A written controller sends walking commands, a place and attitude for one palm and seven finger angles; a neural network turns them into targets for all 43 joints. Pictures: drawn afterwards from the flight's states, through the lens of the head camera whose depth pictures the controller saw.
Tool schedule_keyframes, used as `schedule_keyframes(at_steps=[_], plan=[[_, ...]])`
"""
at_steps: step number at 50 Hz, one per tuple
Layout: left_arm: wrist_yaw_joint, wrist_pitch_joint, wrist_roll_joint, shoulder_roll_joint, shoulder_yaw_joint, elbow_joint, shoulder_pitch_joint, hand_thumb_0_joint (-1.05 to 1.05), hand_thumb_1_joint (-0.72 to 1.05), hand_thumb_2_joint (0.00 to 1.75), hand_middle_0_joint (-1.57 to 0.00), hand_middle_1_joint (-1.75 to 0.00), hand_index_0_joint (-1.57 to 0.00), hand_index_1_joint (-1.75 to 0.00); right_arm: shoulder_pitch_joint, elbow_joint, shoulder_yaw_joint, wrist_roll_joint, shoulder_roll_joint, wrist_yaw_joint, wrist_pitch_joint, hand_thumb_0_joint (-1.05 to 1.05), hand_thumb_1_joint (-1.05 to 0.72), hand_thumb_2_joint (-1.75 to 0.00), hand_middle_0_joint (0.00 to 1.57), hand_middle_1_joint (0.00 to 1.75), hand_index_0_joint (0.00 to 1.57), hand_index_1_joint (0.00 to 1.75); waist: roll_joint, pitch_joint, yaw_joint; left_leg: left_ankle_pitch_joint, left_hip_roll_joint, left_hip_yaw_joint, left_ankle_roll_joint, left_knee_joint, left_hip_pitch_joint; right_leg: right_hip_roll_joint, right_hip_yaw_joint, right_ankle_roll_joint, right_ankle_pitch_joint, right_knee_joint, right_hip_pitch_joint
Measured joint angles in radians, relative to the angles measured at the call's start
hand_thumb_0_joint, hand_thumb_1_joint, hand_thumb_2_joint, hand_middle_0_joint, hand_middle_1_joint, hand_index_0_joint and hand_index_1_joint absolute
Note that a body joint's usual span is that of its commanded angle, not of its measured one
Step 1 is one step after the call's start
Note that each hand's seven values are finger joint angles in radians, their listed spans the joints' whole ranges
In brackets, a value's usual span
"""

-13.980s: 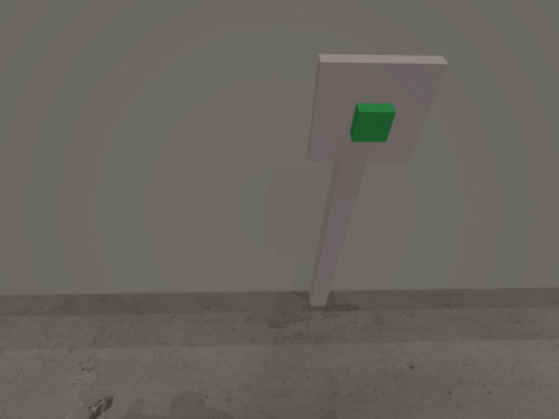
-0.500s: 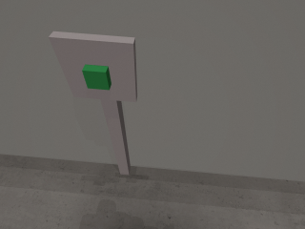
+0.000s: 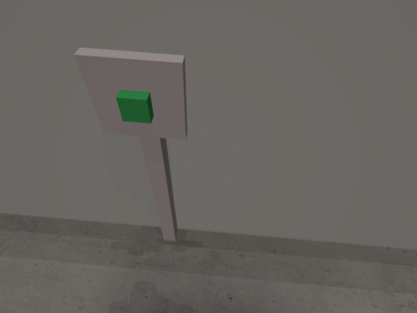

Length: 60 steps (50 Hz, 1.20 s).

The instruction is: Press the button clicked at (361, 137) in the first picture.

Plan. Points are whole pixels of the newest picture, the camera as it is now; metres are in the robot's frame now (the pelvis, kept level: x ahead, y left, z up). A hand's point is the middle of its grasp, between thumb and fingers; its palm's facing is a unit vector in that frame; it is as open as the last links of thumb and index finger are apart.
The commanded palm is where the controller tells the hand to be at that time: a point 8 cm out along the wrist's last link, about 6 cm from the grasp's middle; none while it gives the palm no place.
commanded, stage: come to a stop and stand still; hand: left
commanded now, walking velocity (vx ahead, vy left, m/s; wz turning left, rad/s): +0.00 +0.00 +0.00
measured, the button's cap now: (136, 106) +0.51 +0.21 +0.11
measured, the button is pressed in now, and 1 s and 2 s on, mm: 0 0 0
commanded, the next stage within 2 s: look again from close up in 1.34 s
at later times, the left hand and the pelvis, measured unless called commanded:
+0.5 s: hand out of the picture +0.02 +0.20 -0.16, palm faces +0.00 -0.97 -0.23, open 7.4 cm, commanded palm none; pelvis +0.01 +0.02 +0.00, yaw +0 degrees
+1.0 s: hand out of the picture +0.03 +0.16 -0.17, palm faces +0.03 -0.98 -0.20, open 7.3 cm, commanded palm none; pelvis +0.03 -0.02 +0.00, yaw +0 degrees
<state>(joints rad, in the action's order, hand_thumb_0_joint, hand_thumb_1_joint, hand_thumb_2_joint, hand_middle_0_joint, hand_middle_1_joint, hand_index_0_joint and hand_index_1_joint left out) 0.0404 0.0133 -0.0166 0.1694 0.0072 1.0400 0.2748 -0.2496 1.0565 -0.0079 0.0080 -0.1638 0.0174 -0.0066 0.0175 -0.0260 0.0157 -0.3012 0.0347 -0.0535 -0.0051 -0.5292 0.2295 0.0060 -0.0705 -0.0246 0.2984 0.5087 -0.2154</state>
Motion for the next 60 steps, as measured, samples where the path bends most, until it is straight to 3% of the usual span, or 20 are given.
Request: schedule_keyframes(at_steps=[5,18,35,60], plan=[[-0.011,0.004,0.001,-0.009,-0.019,0.017,0.004,0.01,0.91,0.90,-0.21,-0.30,-0.20,-0.30,-0.025,-0.043,0.001,0.007,-0.013,-0.005,0.013,0.00,-0.91,-0.90,0.19,0.30,0.20,0.30,-0.037,-0.009,-0.031,-0.014,-0.013,-0.005,0.020,-0.032,0.018,-0.014,0.005,0.011,0.005,0.025,-0.016],[-0.015,-0.004,0.005,0.005,-0.014,0.031,-0.016,0.00,0.91,0.90,-0.20,-0.30,-0.20,-0.30,-0.069,0.004,0.028,0.010,0.000,-0.005,0.021,0.01,-0.92,-0.90,0.20,0.30,0.20,0.30,-0.058,0.000,-0.022,0.021,-0.053,-0.029,0.040,0.054,-0.036,-0.051,0.029,0.033,0.003,0.011,0.001],[-0.013,0.004,0.004,-0.017,-0.016,0.080,-0.007,0.01,0.92,0.90,-0.20,-0.30,-0.20,-0.30,-0.024,0.056,0.024,0.005,0.006,0.009,0.033,0.00,-0.91,-0.90,0.20,0.30,0.20,0.30,-0.019,-0.010,-0.013,0.009,-0.032,-0.017,0.010,0.080,-0.073,-0.029,0.017,0.009,0.025,-0.007,0.036],[-0.010,0.011,0.005,-0.015,-0.006,0.080,-0.006,0.00,0.91,0.90,-0.20,-0.30,-0.20,-0.30,-0.002,0.083,0.020,0.005,0.011,0.021,0.022,0.00,-0.92,-0.90,0.20,0.30,0.20,0.30,-0.017,-0.015,-0.010,-0.008,0.009,0.015,-0.036,0.087,-0.094,0.013,-0.015,-0.033,0.045,-0.032,0.074]])
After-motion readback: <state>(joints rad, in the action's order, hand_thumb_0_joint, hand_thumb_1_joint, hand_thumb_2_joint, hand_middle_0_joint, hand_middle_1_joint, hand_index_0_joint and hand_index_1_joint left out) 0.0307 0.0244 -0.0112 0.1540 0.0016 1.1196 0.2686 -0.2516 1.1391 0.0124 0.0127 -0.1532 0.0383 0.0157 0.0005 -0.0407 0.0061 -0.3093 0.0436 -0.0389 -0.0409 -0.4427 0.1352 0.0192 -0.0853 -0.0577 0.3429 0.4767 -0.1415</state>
